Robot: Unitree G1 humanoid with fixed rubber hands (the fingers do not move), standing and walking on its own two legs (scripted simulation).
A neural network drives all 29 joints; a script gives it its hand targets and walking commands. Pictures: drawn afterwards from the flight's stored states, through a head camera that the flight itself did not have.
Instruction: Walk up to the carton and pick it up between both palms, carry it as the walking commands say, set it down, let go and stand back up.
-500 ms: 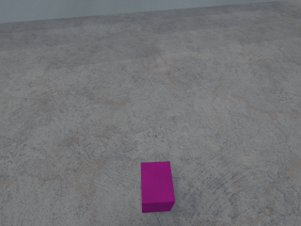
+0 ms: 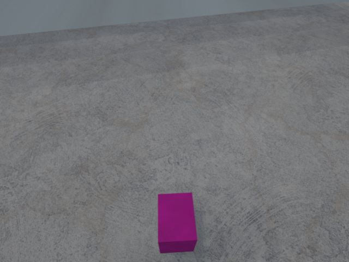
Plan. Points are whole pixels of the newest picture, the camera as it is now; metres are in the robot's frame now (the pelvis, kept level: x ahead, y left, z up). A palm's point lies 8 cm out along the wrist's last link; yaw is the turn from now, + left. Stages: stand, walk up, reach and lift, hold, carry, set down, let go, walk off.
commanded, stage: walk up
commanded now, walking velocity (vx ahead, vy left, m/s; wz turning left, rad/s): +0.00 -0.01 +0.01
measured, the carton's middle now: (175, 223) +0.40 -0.01 -0.66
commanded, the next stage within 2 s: none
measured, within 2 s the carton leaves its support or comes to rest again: neither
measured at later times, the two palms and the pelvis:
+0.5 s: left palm out of the picture -0.04 +0.19 -0.15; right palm out of the picture +0.00 -0.22 -0.15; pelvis +0.02 -0.01 +0.00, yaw +0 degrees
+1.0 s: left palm out of the picture -0.05 +0.18 -0.15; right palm out of the picture -0.02 -0.21 -0.16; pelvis +0.01 -0.01 +0.00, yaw +0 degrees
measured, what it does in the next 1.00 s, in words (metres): stands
